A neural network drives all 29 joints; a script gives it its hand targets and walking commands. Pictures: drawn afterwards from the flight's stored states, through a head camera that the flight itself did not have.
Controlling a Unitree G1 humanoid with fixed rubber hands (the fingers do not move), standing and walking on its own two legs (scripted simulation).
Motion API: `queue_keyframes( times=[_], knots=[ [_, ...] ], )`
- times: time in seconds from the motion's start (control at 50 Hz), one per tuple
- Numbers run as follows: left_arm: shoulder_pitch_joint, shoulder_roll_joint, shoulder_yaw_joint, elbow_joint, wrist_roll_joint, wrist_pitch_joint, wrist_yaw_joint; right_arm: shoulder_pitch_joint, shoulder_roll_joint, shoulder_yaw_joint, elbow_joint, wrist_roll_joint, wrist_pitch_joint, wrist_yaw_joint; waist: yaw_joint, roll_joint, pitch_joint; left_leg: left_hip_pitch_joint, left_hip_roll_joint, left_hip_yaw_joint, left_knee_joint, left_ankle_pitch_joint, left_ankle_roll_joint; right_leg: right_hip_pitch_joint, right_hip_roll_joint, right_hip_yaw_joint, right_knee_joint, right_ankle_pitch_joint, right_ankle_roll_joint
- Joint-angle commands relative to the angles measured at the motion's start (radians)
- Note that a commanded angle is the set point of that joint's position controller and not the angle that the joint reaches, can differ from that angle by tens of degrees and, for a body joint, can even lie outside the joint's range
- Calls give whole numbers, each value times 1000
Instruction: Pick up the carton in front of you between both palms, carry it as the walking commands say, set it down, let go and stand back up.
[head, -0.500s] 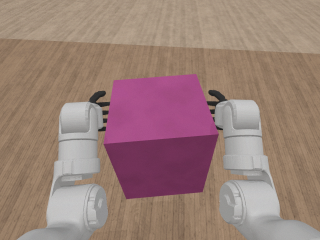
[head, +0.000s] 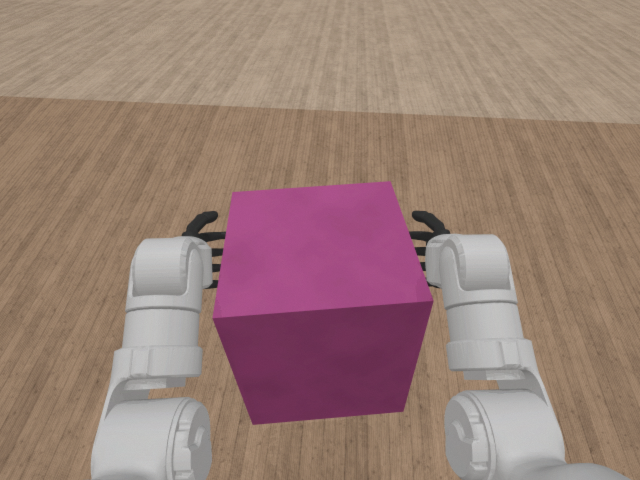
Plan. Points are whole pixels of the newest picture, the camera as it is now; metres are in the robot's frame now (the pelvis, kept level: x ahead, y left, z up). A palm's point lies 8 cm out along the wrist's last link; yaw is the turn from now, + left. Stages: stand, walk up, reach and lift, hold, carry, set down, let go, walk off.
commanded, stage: carry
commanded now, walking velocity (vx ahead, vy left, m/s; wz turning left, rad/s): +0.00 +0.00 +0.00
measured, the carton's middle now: (320, 305) +0.33 -0.01 +0.05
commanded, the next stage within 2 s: none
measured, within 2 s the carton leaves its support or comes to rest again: neither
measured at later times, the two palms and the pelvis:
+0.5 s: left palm (189, 268) +0.33 +0.15 +0.14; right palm (440, 265) +0.32 -0.15 +0.14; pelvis -0.01 +0.00 +0.00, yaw +0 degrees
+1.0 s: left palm (211, 178) +0.47 +0.14 +0.17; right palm (426, 185) +0.45 -0.16 +0.16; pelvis +0.10 +0.01 -0.01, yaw +1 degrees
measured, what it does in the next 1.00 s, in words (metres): walks ahead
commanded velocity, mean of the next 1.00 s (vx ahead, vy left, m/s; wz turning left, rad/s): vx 0.26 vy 0.00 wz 0.00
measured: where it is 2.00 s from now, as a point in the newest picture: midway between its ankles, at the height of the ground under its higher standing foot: (319, 328)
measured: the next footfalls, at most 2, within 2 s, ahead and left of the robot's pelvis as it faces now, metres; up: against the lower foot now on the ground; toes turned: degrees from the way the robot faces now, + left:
right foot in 1.14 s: +0.37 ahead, -0.08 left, +0.06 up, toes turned -6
left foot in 1.58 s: +0.68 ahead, +0.08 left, +0.10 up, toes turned +7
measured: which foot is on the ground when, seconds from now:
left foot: down 0.00-1.00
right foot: down 0.00-0.90, up 0.92-1.00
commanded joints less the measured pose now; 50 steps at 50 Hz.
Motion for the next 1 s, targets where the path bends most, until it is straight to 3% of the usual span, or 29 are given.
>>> queue_keyframes(
  times=[0.0,0.48,0.5,0.56,0.58,0.62,0.68,0.72,0.76,0.8,0.82,0.84,0.86,0.88,0.9,0.92,0.94,0.96,0.98],
  knots=[
    [-707,-1115,-540,-91,-426,-22,-244,-742,1125,523,-120,429,-38,253,5,-1,-328,141,137,-114,-23,520,49,89,-124,92,-28,516,-42],
    [-714,-1119,-539,-99,-436,-21,-245,-742,1119,519,-132,424,-33,248,8,-2,-315,141,141,-117,-55,453,53,79,-126,95,-61,439,-44],
    [-721,-1118,-542,-107,-439,-21,-244,-751,1120,522,-140,428,-34,248,5,0,-323,147,137,-115,-64,375,56,80,-120,89,-65,363,-47],
    [-775,-1113,-561,-162,-452,-17,-238,-818,1115,539,-194,449,-29,244,2,11,-240,113,145,-153,-142,-42,70,19,-104,88,-118,-17,-62],
    [-800,-1104,-563,-181,-457,-11,-233,-840,1108,542,-210,455,-24,240,-3,13,-203,89,156,-179,-157,-129,78,-15,-102,97,-116,-85,-68],
    [-837,-1080,-566,-209,-468,7,-223,-869,1083,547,-235,465,-9,229,-8,25,-184,71,176,-213,-161,-180,91,-43,-98,99,-90,-101,-73],
    [-849,-1024,-554,-212,-473,45,-206,-884,1029,538,-247,470,27,211,3,12,-224,65,173,-202,-112,-121,95,16,-103,114,-77,-39,-83],
    [-821,-990,-527,-171,-460,70,-200,-873,999,513,-219,460,54,207,20,-52,-238,7,123,-122,-4,-17,76,115,-136,174,-102,40,-107],
    [-801,-963,-495,-124,-442,88,-199,-858,985,483,-174,449,77,211,45,-147,-239,-139,60,-25,120,48,43,275,-205,294,-119,181,-155],
    [-819,-966,-476,-92,-434,99,-201,-860,978,452,-126,435,89,216,54,-166,-198,-292,18,30,130,11,24,390,-246,351,-95,435,-196],
    [-837,-982,-473,-82,-438,103,-204,-856,980,436,-102,428,91,218,47,-156,-186,-300,-8,54,87,-2,20,406,-241,319,-53,646,-189],
    [-864,-1008,-475,-78,-446,105,-207,-847,990,420,-77,421,91,218,14,-104,-206,-187,-23,62,4,45,23,368,-201,211,64,891,-154],
    [-873,-1032,-476,-67,-455,107,-212,-832,996,398,-51,415,88,219,-48,10,-272,113,0,1,-138,203,48,193,-130,45,282,1085,-89],
    [-929,-1048,-482,-84,-462,100,-216,-826,1006,382,-47,412,85,222,-121,164,-319,469,88,-151,-197,408,68,-160,-89,-18,556,795,-56],
    [-926,-1071,-473,-64,-461,94,-216,-849,1007,384,-40,414,84,223,-79,383,-282,763,292,-394,-131,830,139,-619,-7,-68,694,-141,-5],
    [-966,-1055,-470,-102,-461,88,-213,-903,1035,406,-84,424,76,226,-122,280,-176,740,341,-524,-136,856,261,-809,47,-6,786,-241,4],
    [-983,-1055,-468,-128,-453,83,-205,-977,1055,435,-155,452,74,228,-119,95,-155,716,369,-513,-136,769,284,-889,3,43,868,-278,-3],
    [-972,-1038,-448,-137,-435,84,-193,-1051,1080,470,-212,489,77,229,-107,15,-152,701,366,-455,-144,670,266,-944,-26,37,928,-310,-9],
    [-942,-1019,-429,-137,-417,90,-180,-1093,1094,490,-247,522,79,229,-95,-5,-150,661,344,-396,-170,569,226,-948,-59,29,928,-299,-17]
  ],
)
